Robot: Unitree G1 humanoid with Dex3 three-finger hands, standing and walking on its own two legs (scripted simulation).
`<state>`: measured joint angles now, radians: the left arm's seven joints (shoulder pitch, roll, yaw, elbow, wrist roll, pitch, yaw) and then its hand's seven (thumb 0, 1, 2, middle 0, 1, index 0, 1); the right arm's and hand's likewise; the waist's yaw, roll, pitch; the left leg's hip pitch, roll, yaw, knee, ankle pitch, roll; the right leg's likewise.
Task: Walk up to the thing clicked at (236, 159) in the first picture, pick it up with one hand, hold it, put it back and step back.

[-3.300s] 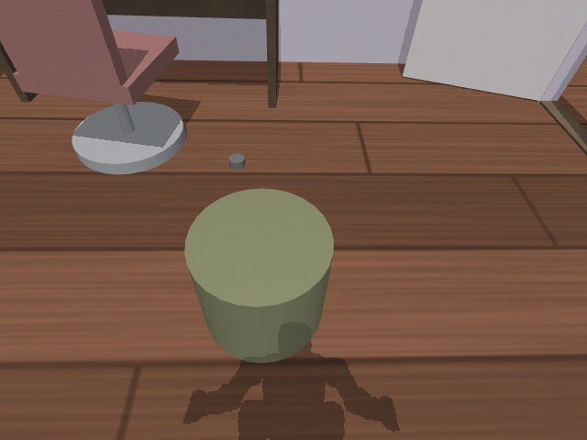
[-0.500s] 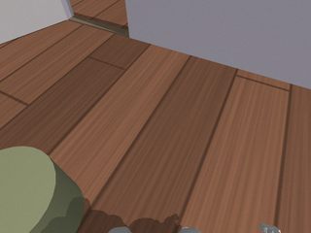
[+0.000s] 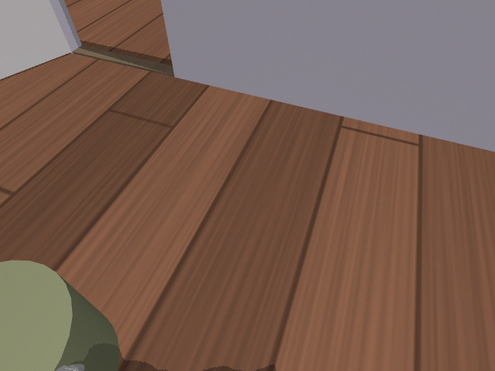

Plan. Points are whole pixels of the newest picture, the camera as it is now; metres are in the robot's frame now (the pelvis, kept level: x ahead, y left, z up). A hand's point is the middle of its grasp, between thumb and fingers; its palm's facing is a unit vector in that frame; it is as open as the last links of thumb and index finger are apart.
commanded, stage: walk up
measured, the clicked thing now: out of the picture +0.39 +1.48 -0.74
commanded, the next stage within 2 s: stand in 0.90 s
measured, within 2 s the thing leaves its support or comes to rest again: neither
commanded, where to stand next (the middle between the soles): +0.06 +0.00 m, yaw +2 degrees
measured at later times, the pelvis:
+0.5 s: pelvis +0.01 +0.00 +0.00, yaw -2 degrees
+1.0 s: pelvis +0.02 +0.01 +0.01, yaw -2 degrees
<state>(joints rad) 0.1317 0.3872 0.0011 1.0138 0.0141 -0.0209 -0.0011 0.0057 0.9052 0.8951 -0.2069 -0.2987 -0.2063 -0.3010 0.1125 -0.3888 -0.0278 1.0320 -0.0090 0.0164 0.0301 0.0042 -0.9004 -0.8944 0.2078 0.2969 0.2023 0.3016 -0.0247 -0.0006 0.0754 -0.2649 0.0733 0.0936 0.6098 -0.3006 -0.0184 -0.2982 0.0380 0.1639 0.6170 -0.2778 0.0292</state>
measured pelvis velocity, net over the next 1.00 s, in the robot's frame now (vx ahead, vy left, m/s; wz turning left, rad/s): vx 0.02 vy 0.01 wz -0.03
